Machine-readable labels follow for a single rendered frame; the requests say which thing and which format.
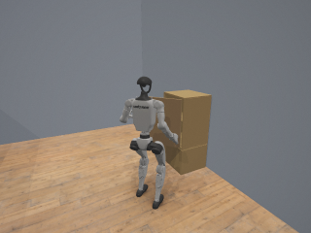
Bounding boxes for robot left upper arm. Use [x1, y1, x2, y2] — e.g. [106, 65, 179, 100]
[120, 98, 134, 123]

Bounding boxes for robot head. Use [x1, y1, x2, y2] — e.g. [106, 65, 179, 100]
[135, 77, 152, 101]

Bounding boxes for left robot hand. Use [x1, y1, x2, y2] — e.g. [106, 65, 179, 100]
[128, 110, 133, 118]

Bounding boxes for robot left thigh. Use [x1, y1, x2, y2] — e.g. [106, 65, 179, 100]
[130, 138, 150, 166]

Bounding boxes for right robot forearm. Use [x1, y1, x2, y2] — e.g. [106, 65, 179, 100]
[161, 122, 175, 140]

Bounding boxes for right robot hand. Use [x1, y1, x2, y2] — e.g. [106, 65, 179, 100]
[169, 133, 179, 145]

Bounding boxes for cupboard door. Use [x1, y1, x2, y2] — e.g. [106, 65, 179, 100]
[149, 96, 183, 149]

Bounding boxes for robot right upper arm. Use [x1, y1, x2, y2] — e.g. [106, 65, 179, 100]
[153, 99, 165, 130]

